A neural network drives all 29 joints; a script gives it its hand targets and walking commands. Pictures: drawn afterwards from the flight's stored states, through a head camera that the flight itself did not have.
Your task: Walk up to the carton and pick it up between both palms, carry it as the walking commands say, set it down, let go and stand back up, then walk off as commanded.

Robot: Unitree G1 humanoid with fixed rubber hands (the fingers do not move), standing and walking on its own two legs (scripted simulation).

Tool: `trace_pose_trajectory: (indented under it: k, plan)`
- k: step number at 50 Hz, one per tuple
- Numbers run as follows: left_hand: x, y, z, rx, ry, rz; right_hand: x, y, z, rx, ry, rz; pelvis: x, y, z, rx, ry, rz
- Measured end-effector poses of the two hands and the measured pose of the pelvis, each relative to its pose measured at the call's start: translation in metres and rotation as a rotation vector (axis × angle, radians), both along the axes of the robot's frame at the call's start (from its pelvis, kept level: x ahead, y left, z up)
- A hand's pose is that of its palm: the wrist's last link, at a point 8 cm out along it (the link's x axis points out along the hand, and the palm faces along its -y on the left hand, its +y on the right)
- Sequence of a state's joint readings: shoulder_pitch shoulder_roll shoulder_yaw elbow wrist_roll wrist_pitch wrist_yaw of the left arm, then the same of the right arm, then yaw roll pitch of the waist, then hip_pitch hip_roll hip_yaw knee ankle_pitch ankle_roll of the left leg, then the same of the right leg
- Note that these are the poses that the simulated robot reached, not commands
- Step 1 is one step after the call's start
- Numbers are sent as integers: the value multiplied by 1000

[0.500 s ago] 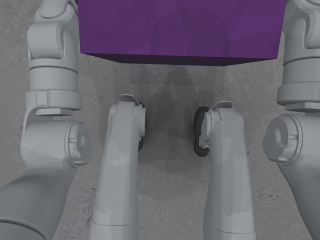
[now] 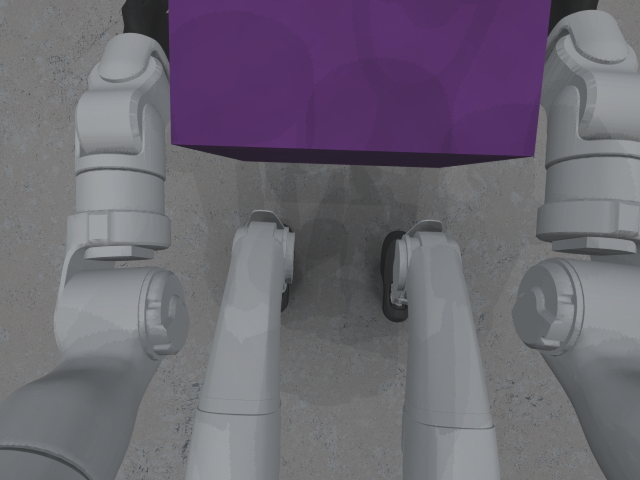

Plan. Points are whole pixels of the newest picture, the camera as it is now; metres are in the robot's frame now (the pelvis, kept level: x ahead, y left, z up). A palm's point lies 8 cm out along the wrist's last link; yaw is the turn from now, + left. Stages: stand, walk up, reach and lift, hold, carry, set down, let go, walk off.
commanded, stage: reach and lift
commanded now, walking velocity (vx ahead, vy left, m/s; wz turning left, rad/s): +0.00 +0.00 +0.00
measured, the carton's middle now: (347, 87) +0.48 +0.02 -0.14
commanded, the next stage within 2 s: none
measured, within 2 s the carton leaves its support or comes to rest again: neither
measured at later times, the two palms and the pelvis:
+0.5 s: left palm (102, 19) +0.48 +0.21 +0.00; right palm out of the picture +0.51 -0.17 +0.02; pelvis +0.01 +0.00 +0.06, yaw +0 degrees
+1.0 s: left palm out of the picture +0.46 +0.20 +0.12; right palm out of the picture +0.49 -0.17 +0.14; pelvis +0.09 +0.00 +0.14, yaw +1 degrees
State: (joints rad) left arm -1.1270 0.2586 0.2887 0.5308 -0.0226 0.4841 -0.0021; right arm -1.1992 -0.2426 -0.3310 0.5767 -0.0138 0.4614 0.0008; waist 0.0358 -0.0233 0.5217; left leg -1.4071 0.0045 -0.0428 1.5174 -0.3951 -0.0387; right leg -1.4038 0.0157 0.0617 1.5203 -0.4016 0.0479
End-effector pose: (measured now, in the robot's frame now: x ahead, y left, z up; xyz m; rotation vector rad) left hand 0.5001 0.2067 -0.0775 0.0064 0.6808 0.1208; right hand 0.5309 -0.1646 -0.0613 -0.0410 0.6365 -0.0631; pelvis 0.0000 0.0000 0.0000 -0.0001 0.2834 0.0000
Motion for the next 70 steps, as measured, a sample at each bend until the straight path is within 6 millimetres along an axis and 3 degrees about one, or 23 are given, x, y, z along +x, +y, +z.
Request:
trace_pose_trajectory:
  k: [19,32,37,41,50,59,70]
  plan:
    - [-14,0,63,12,-10,-10,-15,0,62,-7,-11,10,4,3,48,-5,-73,4]
    - [-26,-4,102,-4,19,-19,-29,-5,106,-13,19,7,20,5,84,-11,-68,14]
    - [-32,-7,125,-5,44,-21,-36,-8,125,1,44,-2,36,5,97,-6,-1,5]
    - [-37,-6,151,-19,49,-16,-41,-7,152,3,48,-1,56,4,109,-2,72,0]
    - [-37,-4,201,-36,65,-8,-36,-8,200,14,63,18,90,3,142,-1,38,11]
    - [-35,-10,213,-11,101,-38,-40,-14,206,12,98,15,124,-1,171,4,15,3]
    - [-57,-11,234,-5,99,-22,-61,-14,225,12,90,10,157,-4,193,7,-13,-1]
